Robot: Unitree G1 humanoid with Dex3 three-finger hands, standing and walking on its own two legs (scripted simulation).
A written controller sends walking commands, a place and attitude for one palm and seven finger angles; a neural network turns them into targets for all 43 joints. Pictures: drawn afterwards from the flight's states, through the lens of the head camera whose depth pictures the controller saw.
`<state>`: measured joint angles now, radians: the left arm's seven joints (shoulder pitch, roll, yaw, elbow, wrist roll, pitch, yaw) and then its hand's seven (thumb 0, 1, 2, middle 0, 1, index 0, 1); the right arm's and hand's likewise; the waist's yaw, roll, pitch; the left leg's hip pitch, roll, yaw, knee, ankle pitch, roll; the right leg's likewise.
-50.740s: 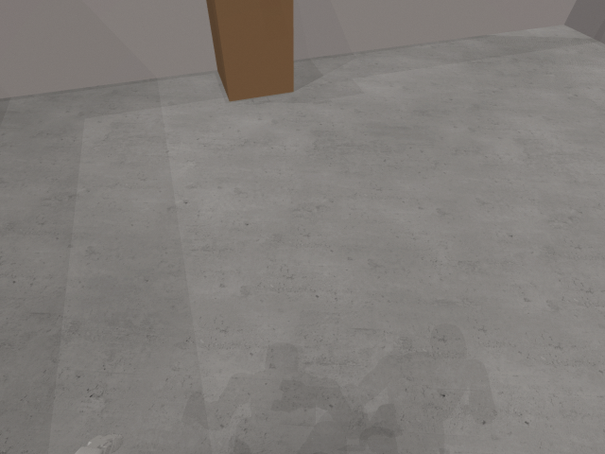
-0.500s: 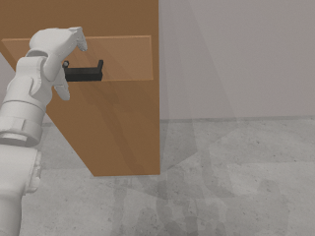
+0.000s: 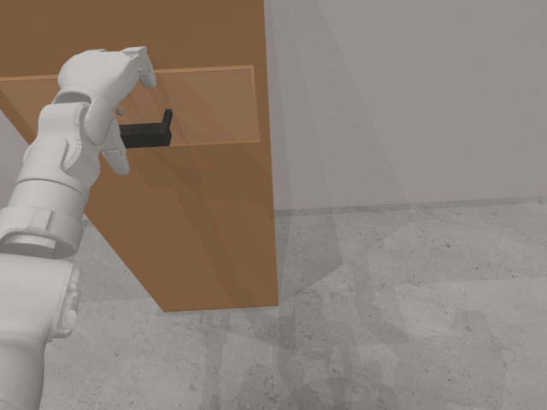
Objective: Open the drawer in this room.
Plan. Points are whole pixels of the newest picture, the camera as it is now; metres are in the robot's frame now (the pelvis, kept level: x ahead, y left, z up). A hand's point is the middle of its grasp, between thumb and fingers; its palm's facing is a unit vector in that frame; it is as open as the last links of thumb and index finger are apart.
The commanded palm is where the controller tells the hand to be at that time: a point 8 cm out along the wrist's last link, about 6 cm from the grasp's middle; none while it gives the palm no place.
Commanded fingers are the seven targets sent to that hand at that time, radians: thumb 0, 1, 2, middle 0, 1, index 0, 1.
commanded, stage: lower the fingers behind the handle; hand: left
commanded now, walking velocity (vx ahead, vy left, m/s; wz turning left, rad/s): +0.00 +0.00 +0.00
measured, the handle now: (134, 126) +0.52 +0.23 +0.14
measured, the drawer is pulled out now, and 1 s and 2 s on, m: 0.00 0.00 0.00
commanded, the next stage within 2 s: close the thumb around the handle in 1.50 s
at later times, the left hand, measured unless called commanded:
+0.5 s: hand (119, 139) +0.47 +0.23 +0.16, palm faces -0.02 -0.02 -1.00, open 13.8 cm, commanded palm +0.46 +0.23 +0.22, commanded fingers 0.00 -0.50 0.30 -0.30 -1.20 -0.30 -1.20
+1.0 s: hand (128, 149) +0.48 +0.23 +0.12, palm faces -0.03 -0.04 -1.00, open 13.8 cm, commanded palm +0.46 +0.24 +0.18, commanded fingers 0.00 -0.50 0.30 -0.30 -1.20 -0.30 -1.20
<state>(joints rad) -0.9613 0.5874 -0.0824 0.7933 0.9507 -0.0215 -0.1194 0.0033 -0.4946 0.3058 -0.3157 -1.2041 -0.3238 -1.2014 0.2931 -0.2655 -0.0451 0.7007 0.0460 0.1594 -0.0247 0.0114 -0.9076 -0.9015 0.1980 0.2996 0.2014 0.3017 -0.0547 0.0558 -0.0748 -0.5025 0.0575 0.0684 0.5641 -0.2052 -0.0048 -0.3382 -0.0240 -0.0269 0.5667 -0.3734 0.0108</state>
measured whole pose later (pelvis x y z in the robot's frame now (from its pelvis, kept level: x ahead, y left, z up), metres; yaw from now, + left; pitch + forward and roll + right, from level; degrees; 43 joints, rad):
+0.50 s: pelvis +0.00 -0.01 +0.00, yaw +1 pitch +8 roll +0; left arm -0.88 0.59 -0.09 0.79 0.95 -0.04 -0.09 0.00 -0.49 0.31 -0.32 -1.20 -0.32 -1.20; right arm 0.27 -0.28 -0.06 0.69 0.05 0.16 -0.04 0.01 -0.91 -0.90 0.20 0.30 0.20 0.30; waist -0.05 0.05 -0.07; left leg -0.52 0.06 0.05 0.59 -0.22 -0.02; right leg -0.35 -0.02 -0.04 0.60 -0.40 0.00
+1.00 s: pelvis +0.00 +0.00 -0.01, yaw +0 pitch +11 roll +0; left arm -0.86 0.58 -0.04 0.87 0.99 -0.06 0.00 0.00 -0.49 0.31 -0.32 -1.21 -0.32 -1.20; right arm 0.31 -0.26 -0.06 0.70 0.04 0.16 -0.04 0.01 -0.91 -0.90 0.20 0.30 0.20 0.30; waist -0.08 0.05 -0.09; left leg -0.59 0.07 0.06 0.64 -0.24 -0.01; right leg -0.42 -0.01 -0.02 0.64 -0.41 0.01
